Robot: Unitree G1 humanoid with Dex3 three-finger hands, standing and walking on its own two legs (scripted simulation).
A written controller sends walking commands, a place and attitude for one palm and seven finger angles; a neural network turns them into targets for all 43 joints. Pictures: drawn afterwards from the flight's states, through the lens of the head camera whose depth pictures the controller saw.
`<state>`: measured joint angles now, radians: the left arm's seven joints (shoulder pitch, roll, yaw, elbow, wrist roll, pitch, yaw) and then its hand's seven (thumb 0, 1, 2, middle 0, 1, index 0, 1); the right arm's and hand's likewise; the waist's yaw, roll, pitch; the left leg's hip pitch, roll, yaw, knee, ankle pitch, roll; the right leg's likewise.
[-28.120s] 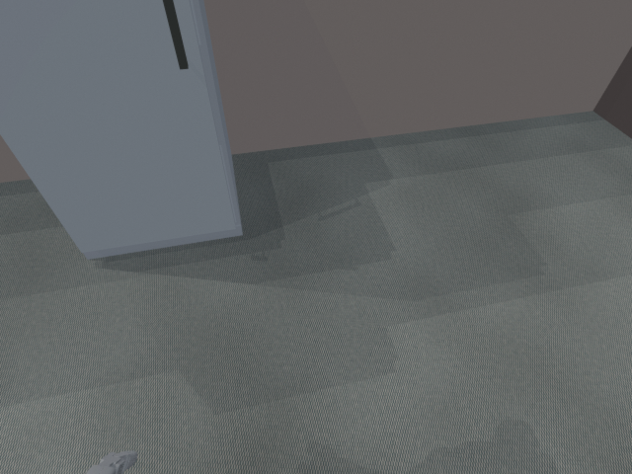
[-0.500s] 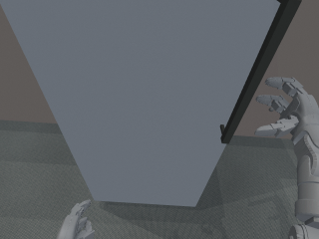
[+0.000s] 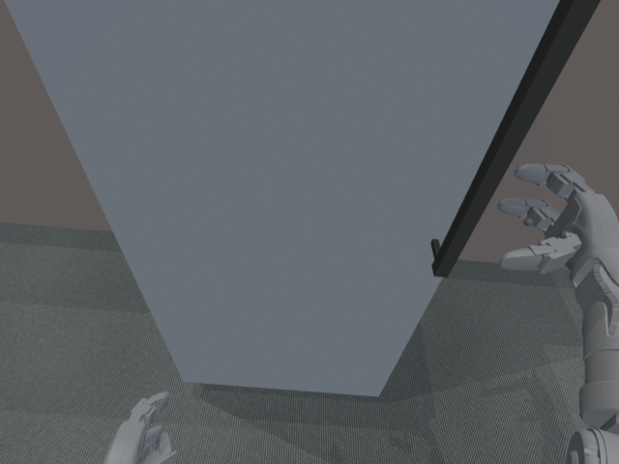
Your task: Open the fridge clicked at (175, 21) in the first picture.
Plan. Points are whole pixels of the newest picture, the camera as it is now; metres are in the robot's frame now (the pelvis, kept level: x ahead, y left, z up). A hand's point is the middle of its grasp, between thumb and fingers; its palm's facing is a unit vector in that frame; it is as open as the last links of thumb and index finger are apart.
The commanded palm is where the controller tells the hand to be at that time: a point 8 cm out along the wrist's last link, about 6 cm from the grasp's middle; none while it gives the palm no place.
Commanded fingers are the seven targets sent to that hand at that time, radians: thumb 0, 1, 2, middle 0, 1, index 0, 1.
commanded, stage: move the hooked fingers beside the handle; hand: right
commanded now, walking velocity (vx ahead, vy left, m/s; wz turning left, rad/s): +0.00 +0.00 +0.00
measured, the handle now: (484, 163) +0.44 -0.17 +0.21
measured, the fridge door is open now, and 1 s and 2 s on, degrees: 0 0 0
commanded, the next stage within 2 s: feel for the door with the fingertips in 0.92 s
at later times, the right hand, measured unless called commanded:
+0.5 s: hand (525, 212) +0.38 -0.22 +0.18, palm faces +0.02 +1.00 -0.01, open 13.9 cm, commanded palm +0.35 -0.28 +0.18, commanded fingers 0.00 0.50 -0.30 0.30 1.20 0.30 1.20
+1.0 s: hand (534, 222) +0.36 -0.23 +0.18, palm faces +0.03 +1.00 -0.02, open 13.9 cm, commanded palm +0.34 -0.27 +0.18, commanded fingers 0.00 0.50 -0.30 0.30 1.20 0.30 1.20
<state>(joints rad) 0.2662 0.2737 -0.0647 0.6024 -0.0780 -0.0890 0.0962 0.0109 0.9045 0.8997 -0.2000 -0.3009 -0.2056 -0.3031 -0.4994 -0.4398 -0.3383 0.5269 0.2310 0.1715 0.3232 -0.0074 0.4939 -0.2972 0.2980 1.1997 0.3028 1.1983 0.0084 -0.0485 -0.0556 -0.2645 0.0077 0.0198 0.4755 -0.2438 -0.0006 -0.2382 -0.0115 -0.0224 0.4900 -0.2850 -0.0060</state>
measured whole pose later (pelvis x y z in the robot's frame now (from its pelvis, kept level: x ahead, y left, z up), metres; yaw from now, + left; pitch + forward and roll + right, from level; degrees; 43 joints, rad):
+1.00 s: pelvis +0.00 +0.00 +0.00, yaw -1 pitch +1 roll +0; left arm 0.21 0.26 -0.08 0.61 -0.07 -0.09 0.11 0.01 0.90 0.90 -0.20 -0.30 -0.21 -0.30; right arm -0.50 -0.41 -0.30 0.44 0.23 0.21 0.30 -0.01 0.50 -0.30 0.30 1.20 0.31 1.20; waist -0.01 -0.04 -0.06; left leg -0.24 0.01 0.04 0.47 -0.24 0.00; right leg -0.22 -0.01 0.00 0.49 -0.28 0.00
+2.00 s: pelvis +0.00 +0.01 +0.00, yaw -1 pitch +1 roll +0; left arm 0.25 0.26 -0.06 0.64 -0.06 -0.06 0.10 0.01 0.91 0.90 -0.20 -0.30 -0.21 -0.30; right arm -0.58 -0.34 -0.25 0.51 0.19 0.15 0.20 -0.01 0.49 -0.30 0.30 1.21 0.31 1.21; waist 0.00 -0.04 -0.04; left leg -0.25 0.00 0.04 0.47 -0.24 0.01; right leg -0.23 -0.01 -0.01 0.48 -0.28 0.00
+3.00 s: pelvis -0.01 +0.00 +0.00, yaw -1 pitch +0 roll +0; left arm 0.21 0.24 -0.07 0.63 -0.06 -0.05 0.10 0.01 0.90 0.90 -0.20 -0.30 -0.21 -0.30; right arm -0.51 -0.28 -0.20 0.38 0.20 0.22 0.15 -0.01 0.50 -0.30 0.30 1.20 0.30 1.20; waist -0.01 -0.04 -0.04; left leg -0.22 0.01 0.03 0.46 -0.23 0.00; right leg -0.19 -0.01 -0.01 0.47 -0.27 0.00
